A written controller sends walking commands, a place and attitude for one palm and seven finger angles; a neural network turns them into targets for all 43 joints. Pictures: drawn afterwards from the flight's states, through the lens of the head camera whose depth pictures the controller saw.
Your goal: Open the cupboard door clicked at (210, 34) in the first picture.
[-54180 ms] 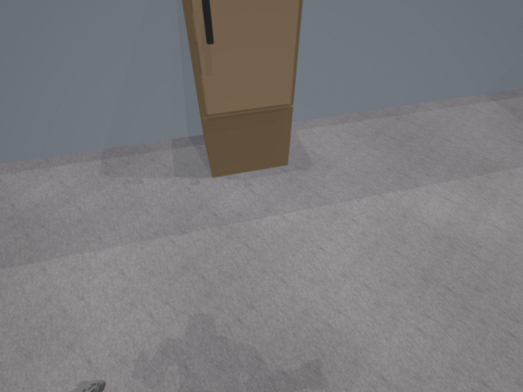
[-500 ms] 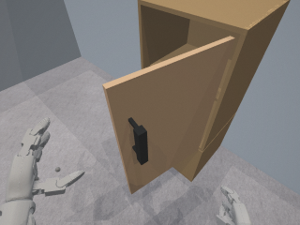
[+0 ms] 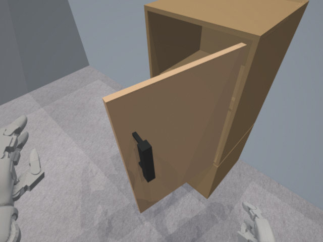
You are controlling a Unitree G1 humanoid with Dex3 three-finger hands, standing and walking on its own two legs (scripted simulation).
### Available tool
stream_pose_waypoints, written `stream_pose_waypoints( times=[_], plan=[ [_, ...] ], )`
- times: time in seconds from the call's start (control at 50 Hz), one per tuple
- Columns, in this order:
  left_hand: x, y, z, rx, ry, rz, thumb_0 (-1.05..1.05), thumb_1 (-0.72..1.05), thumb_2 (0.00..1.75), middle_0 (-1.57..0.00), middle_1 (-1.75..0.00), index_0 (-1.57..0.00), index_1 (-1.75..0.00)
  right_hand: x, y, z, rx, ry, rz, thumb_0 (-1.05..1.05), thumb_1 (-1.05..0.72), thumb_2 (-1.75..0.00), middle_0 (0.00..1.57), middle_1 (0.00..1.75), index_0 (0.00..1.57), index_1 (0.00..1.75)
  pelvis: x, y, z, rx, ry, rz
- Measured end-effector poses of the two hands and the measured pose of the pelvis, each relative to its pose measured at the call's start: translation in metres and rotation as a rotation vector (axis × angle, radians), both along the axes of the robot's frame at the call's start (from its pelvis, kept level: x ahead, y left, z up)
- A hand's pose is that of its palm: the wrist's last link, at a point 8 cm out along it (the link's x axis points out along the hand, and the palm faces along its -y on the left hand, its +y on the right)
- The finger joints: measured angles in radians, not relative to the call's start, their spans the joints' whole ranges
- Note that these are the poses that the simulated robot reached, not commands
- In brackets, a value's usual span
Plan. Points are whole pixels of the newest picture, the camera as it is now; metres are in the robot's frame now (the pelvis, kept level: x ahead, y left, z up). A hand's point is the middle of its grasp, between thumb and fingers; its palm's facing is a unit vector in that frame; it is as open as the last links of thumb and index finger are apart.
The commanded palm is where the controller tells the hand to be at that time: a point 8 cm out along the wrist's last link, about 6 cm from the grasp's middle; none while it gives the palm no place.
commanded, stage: draw the hand back to the body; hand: left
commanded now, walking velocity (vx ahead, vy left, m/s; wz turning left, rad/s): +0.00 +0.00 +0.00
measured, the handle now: (142, 157) +0.31 +0.10 +0.05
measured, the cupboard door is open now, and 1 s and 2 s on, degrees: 77 77 77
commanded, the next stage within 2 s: step back with the hand held close in 0.20 s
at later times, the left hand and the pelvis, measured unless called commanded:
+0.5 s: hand (41, 176) +0.18 +0.25 +0.15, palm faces +0.40 -0.78 -0.47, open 7.4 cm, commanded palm +0.12 +0.29 +0.17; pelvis -0.02 -0.01 +0.00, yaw -1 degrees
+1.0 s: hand out of the picture +0.08 +0.29 +0.15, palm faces +0.46 -0.73 -0.51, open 7.4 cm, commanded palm +0.02 +0.32 +0.17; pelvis -0.12 +0.02 -0.02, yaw +1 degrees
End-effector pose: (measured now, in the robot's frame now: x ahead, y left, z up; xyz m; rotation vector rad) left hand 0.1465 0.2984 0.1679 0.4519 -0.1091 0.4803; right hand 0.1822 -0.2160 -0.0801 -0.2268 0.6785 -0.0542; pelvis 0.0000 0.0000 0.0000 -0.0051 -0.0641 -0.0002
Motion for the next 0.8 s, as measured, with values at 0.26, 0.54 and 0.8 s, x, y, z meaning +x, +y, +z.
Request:
stream_pose_waypoints(
  times=[0.26, 0.54, 0.8],
  plan=[
    [-0.007, -0.012, 0.002, 0.010, -0.006, -0.018, 0.01, 0.88, 0.90, -0.21, -0.30, -0.21, -0.31, -0.010, -0.012, -0.001, 0.005, -0.006, -0.022, 0.01, -0.90, -0.90, 0.20, 0.30, 0.20, 0.30, -0.006, -0.010, 0.000, 0.000, -0.013, -0.002],
    [-0.009, -0.009, 0.004, 0.101, 0.037, -0.102, 0.01, 0.89, 0.90, -0.21, -0.30, -0.21, -0.31, -0.033, -0.024, 0.002, -0.025, 0.031, -0.101, 0.01, -0.90, -0.90, 0.20, 0.30, 0.20, 0.30, -0.026, -0.003, -0.001, -0.008, 0.056, -0.020],
    [-0.050, 0.013, 0.002, 0.158, 0.008, -0.152, 0.01, 0.89, 0.90, -0.21, -0.30, -0.22, -0.31, -0.092, -0.009, 0.005, -0.064, 0.047, -0.146, 0.01, -0.90, -0.90, 0.20, 0.30, 0.20, 0.30, -0.075, 0.019, -0.009, -0.008, 0.062, -0.027]
  ],
)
